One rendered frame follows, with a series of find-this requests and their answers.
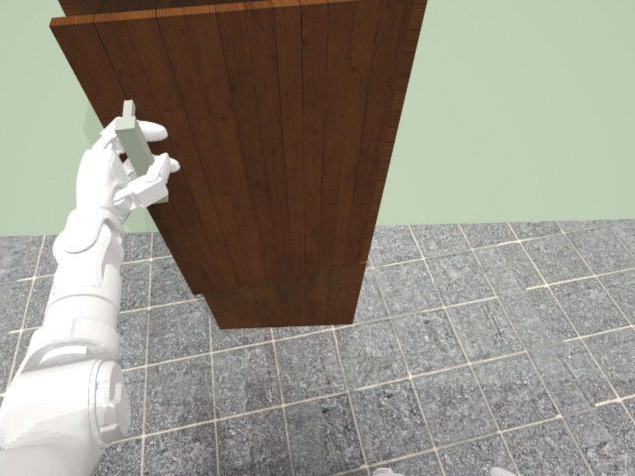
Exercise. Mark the cupboard door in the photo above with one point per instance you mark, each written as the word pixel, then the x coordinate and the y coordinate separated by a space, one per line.
pixel 277 112

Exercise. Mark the robot left upper arm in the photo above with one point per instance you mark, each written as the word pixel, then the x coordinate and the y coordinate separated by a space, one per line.
pixel 59 421

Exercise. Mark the handle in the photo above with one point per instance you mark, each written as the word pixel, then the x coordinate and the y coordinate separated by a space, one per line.
pixel 134 143

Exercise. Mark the left robot hand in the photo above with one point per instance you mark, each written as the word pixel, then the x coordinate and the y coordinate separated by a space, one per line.
pixel 103 182

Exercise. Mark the robot left forearm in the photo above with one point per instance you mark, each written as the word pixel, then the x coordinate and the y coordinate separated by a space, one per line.
pixel 84 304

